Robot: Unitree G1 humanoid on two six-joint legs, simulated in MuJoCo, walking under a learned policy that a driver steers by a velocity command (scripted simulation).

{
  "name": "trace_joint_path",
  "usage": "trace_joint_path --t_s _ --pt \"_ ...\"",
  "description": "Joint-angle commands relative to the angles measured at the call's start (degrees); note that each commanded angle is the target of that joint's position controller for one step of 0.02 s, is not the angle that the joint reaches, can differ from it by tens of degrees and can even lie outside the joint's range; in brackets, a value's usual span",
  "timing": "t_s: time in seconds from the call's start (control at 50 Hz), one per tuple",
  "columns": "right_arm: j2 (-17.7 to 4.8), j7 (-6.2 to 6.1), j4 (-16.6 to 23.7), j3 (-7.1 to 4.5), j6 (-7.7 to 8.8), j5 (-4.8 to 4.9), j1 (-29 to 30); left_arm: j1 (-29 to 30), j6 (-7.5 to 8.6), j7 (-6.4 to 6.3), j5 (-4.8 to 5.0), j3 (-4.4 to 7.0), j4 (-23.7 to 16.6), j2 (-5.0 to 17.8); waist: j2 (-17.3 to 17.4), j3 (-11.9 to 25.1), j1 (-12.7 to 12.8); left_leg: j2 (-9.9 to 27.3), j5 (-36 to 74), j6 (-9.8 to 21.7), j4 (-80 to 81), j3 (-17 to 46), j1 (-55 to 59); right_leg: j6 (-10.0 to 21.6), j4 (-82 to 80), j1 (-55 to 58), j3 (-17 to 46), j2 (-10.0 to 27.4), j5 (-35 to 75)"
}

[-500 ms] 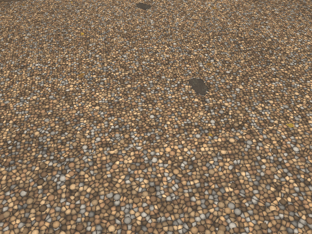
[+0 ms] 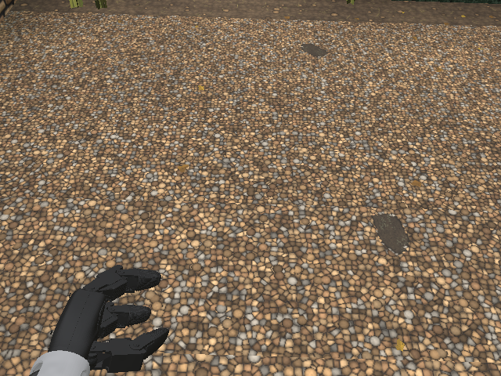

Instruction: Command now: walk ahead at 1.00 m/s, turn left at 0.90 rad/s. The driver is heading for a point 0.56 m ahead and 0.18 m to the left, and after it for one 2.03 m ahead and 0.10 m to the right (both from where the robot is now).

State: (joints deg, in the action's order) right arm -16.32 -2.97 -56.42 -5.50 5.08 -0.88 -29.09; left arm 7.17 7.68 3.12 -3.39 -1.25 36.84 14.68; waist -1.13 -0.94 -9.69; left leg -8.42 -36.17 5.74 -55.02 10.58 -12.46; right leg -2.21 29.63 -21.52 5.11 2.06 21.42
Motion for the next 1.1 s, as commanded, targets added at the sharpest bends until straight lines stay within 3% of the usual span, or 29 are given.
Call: trace_joint_path --t_s 0.02,0.06,0.1,0.14,0.16,0.18,0.22,0.26,0.3,0.34,0.36,0.38,0.4,0.44,0.5,0.56,0.62,0.72,0.8,0.82,0.84,0.86,0.88,0.9,0.92,0.96,1.0,1.04,1.1 --pt "-8.48 -0.29 4.25 -2.42 -2.08 0.39 9.13 -18.11 -0.04 -0.66 0.27 2.01 5.61 3.51 -0.76 -2.57 11.64 0.98 -1.65 1.23 -10.34 -0.01 -28.42 1.68 -19.59 34.56 -1.26 2.91 11.14" --pt "-7.56 0.97 8.43 -2.02 -3.17 1.87 16.15 -29.60 -0.78 -2.11 -1.49 4.00 8.34 7.91 0.25 0.19 18.71 -0.04 -2.78 2.27 -33.09 -4.82 -36.37 3.47 -17.81 44.53 0.17 10.37 12.53" --pt "2.39 0.40 13.89 1.54 -1.58 3.24 11.04 -35.80 -0.48 -1.87 -1.87 4.53 10.30 8.55 -11.81 11.31 14.22 8.64 -1.33 3.95 -39.78 -6.97 -58.89 3.01 10.31 63.70 3.67 23.05 30.42" --pt "3.38 1.65 14.29 2.37 -1.71 -1.64 17.02 -33.51 -1.08 -3.34 0.39 4.20 11.47 4.10 -3.81 5.72 13.56 11.03 13.39 1.87 -30.88 -10.03 -57.64 2.73 -0.38 44.29 -2.33 17.96 5.31" --pt "3.26 3.11 21.35 3.56 -1.81 -2.80 17.49 -25.56 -0.20 -4.53 0.37 6.77 9.47 12.97 -20.57 6.08 8.81 19.91 21.22 -0.03 -25.06 -3.18 -55.02 9.96 -8.75 32.72 18.65 32.94 -13.39" --pt "-1.43 3.86 21.14 2.87 -2.71 -2.89 22.17 -22.45 0.97 -4.28 0.99 5.51 10.75 7.16 -10.40 -3.35 7.13 21.16 23.79 -1.32 -23.57 -1.59 -53.28 10.42 -12.79 23.25 16.10 31.35 -8.09" --pt "-3.52 5.91 21.60 2.28 -3.69 -2.55 25.32 -24.25 0.71 -3.25 1.21 4.57 12.65 3.76 0.42 -7.35 7.53 17.77 22.26 -0.14 -16.74 -8.02 -47.46 6.75 -11.67 19.63 -1.83 20.88 1.65" --pt "-0.67 7.31 23.40 3.50 -4.15 -1.26 28.09 -24.45 -0.10 -3.59 2.12 4.40 13.32 4.47 -0.26 -9.26 6.55 14.11 24.98 2.82 -5.03 -17.77 -31.46 3.82 -14.24 9.96 -13.10 14.65 6.75" --pt "-0.94 7.46 20.84 3.41 -4.24 0.16 20.27 -26.29 -1.10 -3.93 1.99 5.30 13.13 8.07 -3.46 -2.36 2.65 5.11 22.69 5.30 -1.69 -23.76 -8.96 3.29 -1.32 6.53 -18.06 11.96 33.54" --pt "-8.93 6.08 13.60 -0.56 -5.12 0.21 -5.70 -21.08 -1.61 -3.38 2.59 6.03 10.31 12.67 -3.46 12.68 -11.00 2.79 25.40 10.55 4.87 -15.25 26.29 1.70 32.33 -5.29 -16.32 12.63 26.69" --pt "-13.92 4.48 13.70 -2.60 -6.34 2.33 -0.75 -20.18 -2.24 -2.38 3.18 5.53 9.38 8.22 12.79 12.78 -8.03 10.20 17.92 14.26 16.75 0.03 32.08 0.41 63.29 -16.83 -17.96 -1.13 -41.32" --pt "-19.33 3.93 18.32 -2.53 -6.30 -0.02 2.33 -24.18 -1.14 -2.30 2.78 4.13 0.98 6.59 15.11 24.28 -0.52 25.66 20.38 23.92 25.90 34.17 42.32 -1.24 73.33 -29.08 -5.80 -2.44 -51.15" --pt "-16.32 2.36 18.56 -2.13 -6.93 -1.59 -0.07 -15.97 -0.13 -2.13 2.29 4.54 -0.47 10.90 2.35 19.84 -4.21 25.55 11.70 23.76 33.29 40.65 39.35 -0.89 68.98 -36.20 -0.10 -2.21 -43.87" --pt "-11.24 1.18 15.97 -0.87 -5.31 -0.77 5.75 -17.61 -0.55 -2.83 1.00 4.01 -0.09 9.59 -4.85 1.45 4.47 22.21 18.45 19.18 34.73 30.94 15.34 -0.80 53.61 -31.80 0.79 3.52 -44.19" --pt "-7.21 1.49 17.94 1.44 -2.40 -1.29 18.08 -29.09 -5.54 -3.53 -0.67 3.95 3.59 9.23 -2.42 -2.94 15.48 13.20 27.74 15.36 33.87 8.66 -12.85 -2.15 31.60 -8.29 -2.26 4.57 -52.17" --pt "-8.58 3.32 16.29 0.53 0.80 -0.98 19.22 -29.22 -5.70 -2.32 1.80 3.43 4.05 5.41 3.36 -0.32 15.98 6.96 41.97 9.92 32.73 -3.91 -19.92 1.02 22.84 5.77 -9.50 1.20 -16.88" --pt "-5.84 2.54 12.51 1.10 3.05 1.73 15.10 -20.43 -4.07 -0.88 1.93 3.55 1.43 4.98 2.37 -0.51 12.21 6.76 21.80 4.15 28.49 -6.71 -10.47 5.78 5.54 1.49 -4.14 4.09 8.54" --pt "-6.56 0.05 9.54 1.99 1.90 -2.54 7.20 -15.68 -5.21 0.07 2.47 4.75 0.90 6.39 0.85 -7.33 6.49 14.03 31.55 3.99 17.83 -8.19 7.41 7.55 -1.11 -9.36 -5.23 1.82 3.14" --pt "-5.55 -1.54 9.80 3.09 0.66 -2.84 10.90 -41.76 -5.56 -0.87 1.58 6.59 11.16 8.38 1.80 0.36 16.04 15.57 58.01 3.28 -10.63 -12.04 15.86 11.56 -9.55 7.80 -10.03 0.63 2.74" --pt "-6.59 -0.68 10.67 2.68 0.51 -1.49 16.26 -54.64 -5.77 -0.68 1.22 7.80 15.80 9.52 -3.41 4.79 24.61 11.33 59.63 2.38 -33.34 -16.88 10.17 13.59 -13.30 22.16 -12.27 -1.91 1.58" --pt "-2.17 0.66 11.81 3.17 0.38 -1.90 18.25 -57.36 -6.38 -0.68 0.46 8.65 17.92 12.17 -19.23 2.07 24.35 1.63 6.37 0.19 -68.79 -20.02 -19.13 17.33 -2.02 37.92 -8.24 0.49 -1.41" --pt "3.10 0.39 17.74 5.30 1.31 0.42 18.48 -56.03 -6.56 -0.27 1.02 8.02 18.01 12.97 -27.54 5.98 17.70 1.18 -6.72 -1.65 -75.70 -11.80 -44.61 22.19 14.76 55.05 7.75 6.60 24.50" --pt "1.03 0.37 20.04 5.96 1.96 -0.60 18.41 -55.90 -6.43 -1.01 1.53 8.05 16.46 11.89 -13.23 15.87 18.72 3.98 -2.88 -3.21 -71.78 -7.98 -54.04 27.78 6.64 63.44 21.48 11.24 10.16" --pt "-1.39 0.98 21.45 6.36 2.53 -0.39 20.29 -50.32 -6.30 -3.29 1.59 9.47 15.14 15.74 -7.20 16.84 17.23 6.76 1.73 -3.54 -62.86 -4.71 -59.68 31.97 -7.61 60.18 41.44 19.89 -22.28" --pt "-3.59 1.34 19.77 6.00 2.54 -2.49 25.89 -47.32 -6.56 -4.28 2.57 8.91 15.30 13.09 9.26 9.30 16.70 10.12 3.71 -3.65 -55.90 -4.73 -56.18 29.42 -13.30 44.96 41.80 19.56 -33.30" --pt "-2.60 2.71 19.77 6.45 1.04 -4.99 27.90 -46.87 -5.02 -3.88 1.11 7.37 16.67 11.36 14.33 -1.57 12.26 13.43 -3.74 -2.92 -49.14 -2.63 -53.71 27.86 -10.31 21.36 41.33 18.27 -40.68" --pt "-0.28 3.68 25.42 8.33 0.05 -1.55 37.90 -34.77 -3.30 -4.47 2.08 5.28 13.87 7.56 10.59 -14.13 7.70 15.47 21.20 -6.42 -10.99 -7.10 -35.04 19.66 -24.83 -11.64 23.87 5.22 -45.69" --pt "0.26 4.57 23.35 8.45 -0.25 -2.27 33.02 -30.88 -2.27 -3.67 3.87 5.50 12.98 7.52 -0.85 -9.24 6.93 14.50 45.41 -7.16 2.85 -8.59 -4.63 16.92 -24.46 -24.45 13.83 -1.09 -28.06" --pt "-2.14 3.93 22.19 7.44 -0.62 -0.57 32.44 -35.36 -2.24 -2.30 5.51 7.30 13.39 10.46 0.76 -4.64 11.39 11.15 46.02 -6.39 15.75 -10.87 -5.81 15.56 -19.08 -1.68 13.72 -0.01 -9.69"
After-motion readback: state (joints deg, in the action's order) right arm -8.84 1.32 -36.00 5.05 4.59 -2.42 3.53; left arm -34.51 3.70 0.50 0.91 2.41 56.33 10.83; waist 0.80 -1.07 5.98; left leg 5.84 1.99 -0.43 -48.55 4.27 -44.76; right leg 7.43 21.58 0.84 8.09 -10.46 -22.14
